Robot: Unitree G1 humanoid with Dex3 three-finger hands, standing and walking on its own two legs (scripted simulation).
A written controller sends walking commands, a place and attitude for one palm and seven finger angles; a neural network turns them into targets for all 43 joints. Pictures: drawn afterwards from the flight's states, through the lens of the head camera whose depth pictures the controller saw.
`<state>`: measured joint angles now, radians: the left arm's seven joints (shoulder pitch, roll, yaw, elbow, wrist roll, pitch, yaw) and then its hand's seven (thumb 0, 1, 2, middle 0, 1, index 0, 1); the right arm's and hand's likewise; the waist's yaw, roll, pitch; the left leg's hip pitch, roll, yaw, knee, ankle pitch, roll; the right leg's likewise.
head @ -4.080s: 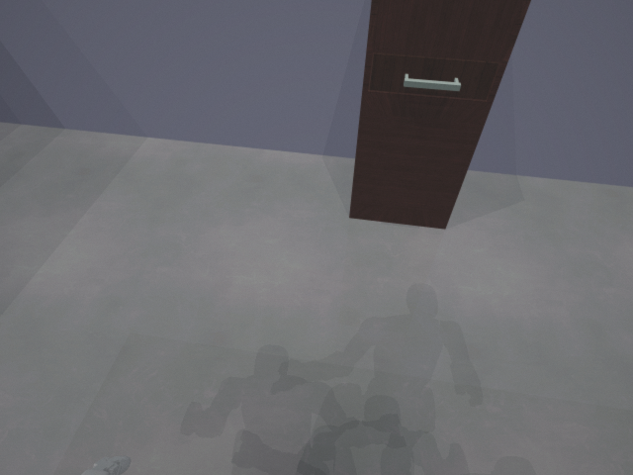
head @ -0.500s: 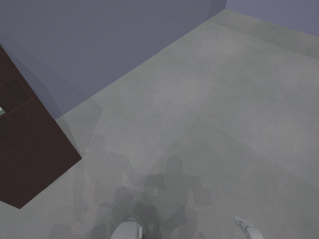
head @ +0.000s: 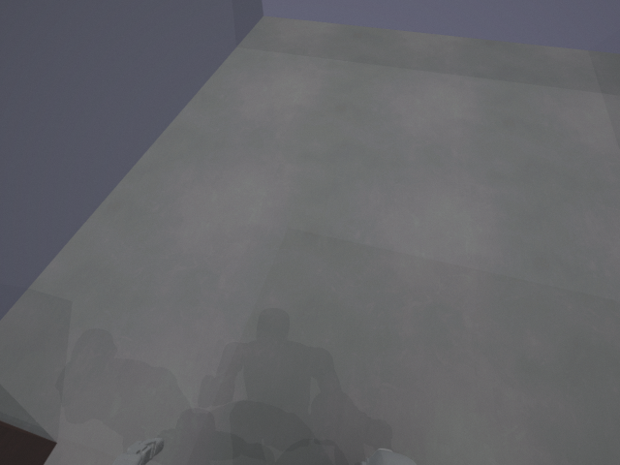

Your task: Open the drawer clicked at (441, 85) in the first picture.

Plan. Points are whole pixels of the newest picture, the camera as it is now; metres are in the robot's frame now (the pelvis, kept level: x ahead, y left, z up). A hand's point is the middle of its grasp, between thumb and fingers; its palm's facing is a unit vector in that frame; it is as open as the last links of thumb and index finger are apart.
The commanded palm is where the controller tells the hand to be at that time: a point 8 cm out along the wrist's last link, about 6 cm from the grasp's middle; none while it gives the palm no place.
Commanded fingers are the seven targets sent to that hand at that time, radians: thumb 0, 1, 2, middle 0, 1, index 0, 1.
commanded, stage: turn to face it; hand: left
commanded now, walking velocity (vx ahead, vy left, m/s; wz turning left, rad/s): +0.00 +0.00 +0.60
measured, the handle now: out of the picture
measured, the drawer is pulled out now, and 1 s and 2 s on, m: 0.00 0.00 0.00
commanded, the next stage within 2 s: none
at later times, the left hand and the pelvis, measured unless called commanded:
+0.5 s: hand out of the picture +0.06 +0.22 -0.18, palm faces +0.27 -0.95 -0.17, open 7.3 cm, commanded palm none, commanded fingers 0.00 0.90 0.90 -0.20 -0.30 -0.20 -0.30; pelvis +0.02 +0.02 +0.00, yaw +14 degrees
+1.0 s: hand out of the picture +0.02 +0.19 -0.13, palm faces +0.50 -0.81 -0.29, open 7.3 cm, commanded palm none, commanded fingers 0.00 0.90 0.90 -0.20 -0.30 -0.20 -0.30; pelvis +0.02 -0.04 +0.01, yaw +31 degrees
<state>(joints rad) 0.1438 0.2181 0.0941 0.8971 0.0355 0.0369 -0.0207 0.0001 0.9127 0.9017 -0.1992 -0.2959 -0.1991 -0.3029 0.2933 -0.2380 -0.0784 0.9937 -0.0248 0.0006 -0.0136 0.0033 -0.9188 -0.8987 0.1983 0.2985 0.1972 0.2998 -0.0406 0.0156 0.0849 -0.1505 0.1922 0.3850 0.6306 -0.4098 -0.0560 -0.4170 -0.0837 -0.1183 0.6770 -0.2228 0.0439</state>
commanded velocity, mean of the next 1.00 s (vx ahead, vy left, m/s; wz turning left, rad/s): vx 0.00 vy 0.00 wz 0.60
